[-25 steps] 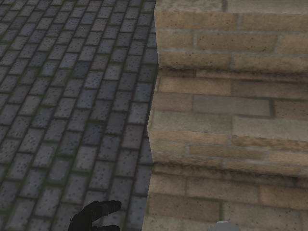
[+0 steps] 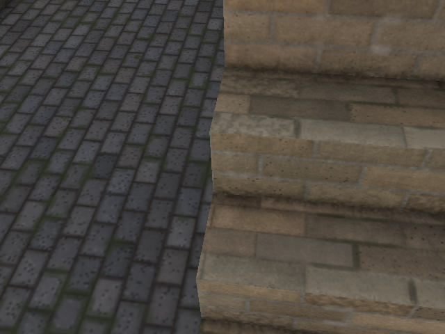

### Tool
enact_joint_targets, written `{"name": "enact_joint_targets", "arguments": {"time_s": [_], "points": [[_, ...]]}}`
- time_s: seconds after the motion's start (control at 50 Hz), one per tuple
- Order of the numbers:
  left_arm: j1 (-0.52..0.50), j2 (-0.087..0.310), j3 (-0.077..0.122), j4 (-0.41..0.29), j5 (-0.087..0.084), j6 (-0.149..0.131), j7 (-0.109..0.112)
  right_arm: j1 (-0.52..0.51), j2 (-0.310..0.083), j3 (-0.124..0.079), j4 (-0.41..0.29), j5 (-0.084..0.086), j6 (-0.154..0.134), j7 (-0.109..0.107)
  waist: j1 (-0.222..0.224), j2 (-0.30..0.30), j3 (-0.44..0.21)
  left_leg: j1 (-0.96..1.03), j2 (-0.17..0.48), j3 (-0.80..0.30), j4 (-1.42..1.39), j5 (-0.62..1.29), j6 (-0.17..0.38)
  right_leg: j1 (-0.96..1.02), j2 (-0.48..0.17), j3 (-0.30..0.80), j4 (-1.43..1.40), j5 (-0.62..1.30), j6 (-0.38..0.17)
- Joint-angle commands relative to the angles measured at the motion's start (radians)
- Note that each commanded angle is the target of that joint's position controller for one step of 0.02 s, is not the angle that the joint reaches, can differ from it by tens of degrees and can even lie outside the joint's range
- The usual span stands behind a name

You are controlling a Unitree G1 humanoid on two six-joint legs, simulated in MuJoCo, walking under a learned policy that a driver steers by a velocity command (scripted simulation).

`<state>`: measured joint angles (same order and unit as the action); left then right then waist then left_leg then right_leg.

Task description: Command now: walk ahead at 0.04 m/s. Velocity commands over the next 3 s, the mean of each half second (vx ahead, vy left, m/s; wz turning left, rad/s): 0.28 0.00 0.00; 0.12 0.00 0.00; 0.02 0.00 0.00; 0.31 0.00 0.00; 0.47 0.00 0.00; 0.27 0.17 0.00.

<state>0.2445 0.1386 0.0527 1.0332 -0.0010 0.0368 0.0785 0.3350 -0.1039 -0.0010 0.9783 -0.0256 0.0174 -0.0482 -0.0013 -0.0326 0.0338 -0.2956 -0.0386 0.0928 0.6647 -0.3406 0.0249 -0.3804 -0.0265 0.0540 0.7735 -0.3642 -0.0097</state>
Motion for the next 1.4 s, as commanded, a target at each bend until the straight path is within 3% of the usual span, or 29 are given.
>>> {"name": "enact_joint_targets", "arguments": {"time_s": [0.02, 0.16, 0.24, 0.28, 0.32, 0.34, 0.36, 0.38, 0.42, 0.52, 0.6, 0.62, 0.66, 0.68, 0.7, 0.72, 0.74, 0.76, 0.8, 0.86, 0.94, 1.04, 1.08, 1.1, 1.12, 1.14, 1.16, 1.22, 1.4], "points": [[-0.021, 0.09, 0.011, -0.054, 0.006, -0.019, -0.017, 0.083, -0.019, 0.011, -0.011, -0.004, -0.037, 0.008, -0.015, -0.047, 0.015, 0.041, -0.034, 0.044, -0.239, 0.168, -0.024, 0.083, 0.01, 0.027, -0.339, 0.046, -0.095], [-0.031, 0.098, 0.014, -0.124, 0.008, -0.037, -0.025, 0.257, -0.05, -0.002, 0.024, -0.008, -0.017, 0.018, -0.048, 0.06, 0.016, 0.155, 0.027, -0.066, -0.252, 0.085, 0.059, -0.09, 0.055, -0.029, -0.165, -0.164, -0.11], [-0.078, 0.035, -0.018, -0.186, 0.016, -0.075, -0.046, 0.247, -0.123, -0.021, 0.002, -0.008, -0.039, 0.01, -0.042, 0.203, 0.047, 0.01, 0.368, -0.544, -0.512, 0.067, 0.279, -0.14, 0.101, -0.077, 0.413, -0.079, -0.027], [-0.002, 0.055, -0.028, -0.205, 0.003, -0.084, -0.054, 0.133, -0.142, -0.026, -0.005, -0.031, -0.057, 0.01, 0.058, 0.112, 0.058, 0.01, 0.264, -0.311, -0.455, 0.385, 0.19, -0.017, 0.048, -0.054, 0.042, -0.223, -0.053], [0.216, 0.054, -0.014, -0.133, 0.027, -0.089, -0.034, 0.067, -0.155, -0.037, 0.014, 0.008, -0.048, 0.0, 0.173, 0.038, 0.012, -0.066, 0.061, -0.064, -0.05, 0.728, 0.142, 0.34, 0.112, -0.106, -0.424, -0.024, -0.067], [0.481, 0.137, 0.019, -0.057, 0.047, -0.086, -0.013, -0.047, -0.199, -0.056, -0.034, 0.042, -0.053, 0.005, 0.288, -0.004, -0.053, -0.357, 0.022, -0.05, 0.287, 0.502, 0.088, 0.672, -0.01, 0.079, -0.493, 0.08, -0.145], [0.399, 0.147, 0.005, -0.066, 0.038, -0.089, -0.009, -0.069, -0.156, -0.058, -0.082, 0.04, -0.054, 0.024, 0.157, -0.098, -0.024, -0.509, 0.01, -0.068, 0.477, -0.058, 0.058, 0.652, -0.157, 0.232, -0.494, 0.242, -0.14], [0.256, 0.239, 0.027, -0.127, 0.022, -0.085, -0.008, 0.032, -0.114, -0.048, -0.099, 0.042, -0.039, 0.048, 0.059, -0.181, 0.001, -0.498, 0.022, -0.05, 0.476, -0.035, 0.026, 0.393, -0.225, 0.377, -0.544, -0.012, -0.215], [0.129, 0.14, 0.009, -0.17, 0.01, -0.106, -0.019, 0.016, -0.138, -0.06, -0.097, -0.023, -0.038, 0.065, 0.029, -0.036, 0.1, -0.484, 0.036, -0.067, 0.628, -0.001, -0.005, 0.174, -0.222, 0.375, -0.606, -0.165, -0.262], [0.112, 0.094, -0.019, -0.16, 0.028, -0.171, -0.006, -0.018, -0.115, -0.053, -0.148, -0.018, -0.032, 0.063, -0.058, 0.019, 0.069, -0.399, 0.014, -0.04, 0.591, 0.127, -0.03, 0.119, -0.141, 0.092, -0.474, 0.827, -0.213], [0.26, 0.162, 0.006, -0.173, 0.037, -0.189, -0.02, -0.173, -0.193, -0.075, -0.247, -0.021, -0.017, 0.047, 0.037, -0.032, -0.023, -0.704, -0.012, -0.012, 0.756, -0.056, -0.012, 0.608, -0.196, 0.146, -0.343, 1.326, -0.252], [0.108, 0.103, -0.013, -0.231, 0.033, -0.188, -0.006, -0.165, -0.157, -0.052, -0.266, -0.005, -0.026, 0.06, -0.038, 0.024, -0.045, -0.491, 0.06, -0.089, 0.401, 0.034, -0.017, 0.482, -0.171, 0.081, -0.35, 1.272, -0.193], [0.03, 0.171, 0.004, -0.289, 0.022, -0.175, -0.004, -0.087, -0.155, -0.047, -0.272, 0.033, -0.023, 0.055, -0.093, -0.042, -0.154, -0.114, -0.039, 0.013, 0.064, 0.169, -0.008, 0.405, -0.061, -0.004, -0.173, 1.55, -0.116], [0.043, 0.206, 0.021, -0.298, 0.002, -0.167, -0.008, 0.0, -0.172, -0.055, -0.268, 0.037, -0.016, 0.055, -0.122, -0.112, -0.216, 0.025, -0.032, -0.002, -0.17, 0.304, 0.001, 0.415, -0.055, 0.038, -0.035, 1.434, -0.111], [0.02, 0.215, 0.029, -0.302, -0.029, -0.157, -0.028, 0.136, -0.208, -0.072, -0.222, 0.016, -0.016, 0.051, -0.188, 0.008, -0.228, 0.195, -0.062, 0.1, -0.4, 0.602, 0.0, 0.365, 0.028, -0.01, 0.208, 1.187, -0.065], [0.074, 0.16, 0.029, -0.295, -0.028, -0.146, -0.044, 0.174, -0.177, -0.06, -0.173, 0.016, -0.023, 0.057, -0.16, 0.108, -0.161, 0.365, 0.078, -0.004, -0.573, 0.922, 0.045, 0.067, 0.157, -0.084, 0.561, 0.215, -0.041], [0.177, 0.039, 0.013, -0.311, -0.037, -0.138, -0.027, 0.112, -0.257, -0.057, -0.179, -0.03, -0.046, 0.053, -0.038, 0.248, -0.106, 0.586, 0.282, -0.208, -0.194, 1.701, 0.118, -0.401, 0.197, -0.018, 1.065, -0.269, 0.013], [0.183, 0.026, 0.011, -0.31, -0.043, -0.138, -0.008, 0.161, -0.271, -0.058, -0.199, -0.044, -0.038, 0.044, -0.067, 0.121, -0.232, 0.703, 0.392, -0.276, -0.068, 1.887, 0.203, -0.613, 0.221, 0.049, 1.378, -0.296, -0.004], [-0.003, 0.021, -0.008, -0.378, -0.01, -0.142, 0.009, 0.081, -0.221, -0.034, -0.197, -0.046, -0.044, 0.034, -0.023, -0.041, -0.144, 0.599, 0.361, -0.236, -0.138, 1.289, 0.194, -0.894, 0.214, 0.002, 1.643, -0.246, -0.03], [-0.106, -0.028, -0.046, -0.437, 0.011, -0.1, -0.018, 0.04, -0.23, -0.033, -0.162, -0.017, -0.094, 0.019, 0.02, 0.097, -0.04, 0.29, 0.383, -0.283, -0.293, 0.648, 0.164, -0.949, 0.182, 0.033, 1.788, -0.193, -0.07], [-0.246, -0.04, -0.069, -0.507, 0.022, -0.046, -0.021, 0.016, -0.149, 0.006, -0.109, 0.006, -0.115, 0.036, 0.057, 0.019, 0.165, -0.059, 0.224, -0.119, -0.389, 0.52, 0.052, -0.863, 0.123, -0.111, 1.352, -0.047, -0.058], [-0.041, -0.054, -0.068, -0.403, -0.018, -0.021, 0.004, 0.091, -0.234, -0.029, -0.075, 0.029, -0.083, 0.013, 0.071, 0.207, -0.09, 0.217, 0.235, 0.026, -0.328, 1.672, 0.055, -0.417, 0.062, -0.239, 0.945, -0.18, -0.127], [0.032, -0.001, -0.045, -0.376, -0.009, -0.036, -0.003, 0.033, -0.276, -0.045, -0.11, 0.054, -0.093, 0.018, 0.122, 0.275, -0.142, 0.106, 0.264, -0.006, -0.224, 1.739, 0.084, -0.087, 0.103, -0.178, 0.65, -0.18, -0.163], [-0.023, 0.02, -0.041, -0.369, -0.026, -0.055, -0.007, 0.125, -0.196, -0.03, -0.107, 0.058, -0.082, 0.053, 0.036, 0.112, -0.23, -0.072, 0.197, -0.065, -0.043, 1.567, 0.056, 0.116, 0.07, -0.052, 0.504, -0.186, -0.206], [0.06, 0.059, -0.023, -0.356, -0.002, -0.045, -0.013, 0.142, -0.231, -0.03, -0.123, 0.052, -0.082, 0.077, 0.071, 0.005, -0.362, -0.047, 0.138, -0.043, 0.118, 1.097, 0.039, 0.157, 0.011, 0.142, 0.249, -0.3, -0.229], [0.02, 0.1, -0.009, -0.344, 0.009, -0.024, -0.01, 0.186, -0.212, -0.036, -0.113, 0.039, -0.075, 0.097, 0.03, -0.201, -0.485, -0.067, 0.028, -0.082, 0.521, 0.198, 0.001, 0.159, -0.094, 0.375, 0.109, -0.383, -0.3], [0.029, 0.099, 0.003, -0.346, 0.037, -0.006, -0.016, 0.112, -0.219, -0.048, -0.145, 0.015, -0.073, 0.104, 0.044, -0.073, -0.488, -0.129, -0.022, -0.146, 0.806, 0.059, -0.035, 0.112, -0.068, 0.374, 0.053, -0.425, -0.298], [-0.217, 0.013, -0.033, -0.331, 0.023, -0.018, 0.037, 0.056, -0.099, -0.035, -0.24, -0.057, 0.001, 0.073, -0.093, 0.007, -0.083, -0.17, -0.024, -0.112, 0.904, 0.105, -0.056, -0.527, -0.068, 0.272, -0.038, -0.551, -0.204], [-0.34, 0.001, -0.052, -0.435, 0.035, -0.056, 0.031, 0.223, -0.106, -0.025, -0.204, -0.022, 0.049, 0.046, -0.088, -0.072, -0.042, -0.001, 0.034, -0.033, 0.305, 0.104, 0.032, -0.586, -0.089, 0.158, 0.232, -0.433, -0.113]]}}
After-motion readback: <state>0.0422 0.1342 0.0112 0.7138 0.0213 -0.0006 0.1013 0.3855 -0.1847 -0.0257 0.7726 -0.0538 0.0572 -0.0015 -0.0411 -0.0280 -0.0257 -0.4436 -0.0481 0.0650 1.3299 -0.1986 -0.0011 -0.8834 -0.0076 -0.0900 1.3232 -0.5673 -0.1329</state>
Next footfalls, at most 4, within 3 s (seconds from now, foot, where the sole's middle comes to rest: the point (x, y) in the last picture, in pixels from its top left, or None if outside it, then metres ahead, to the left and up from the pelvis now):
0.72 left None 0.12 0.10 -0.75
1.14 right None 0.35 -0.06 -0.53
1.48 left None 0.11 0.11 -0.75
1.90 right None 0.29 -0.14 -0.55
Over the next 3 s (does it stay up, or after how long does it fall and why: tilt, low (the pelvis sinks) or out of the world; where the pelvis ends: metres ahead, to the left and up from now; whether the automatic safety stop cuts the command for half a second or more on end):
stays up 0.39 -0.15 0.33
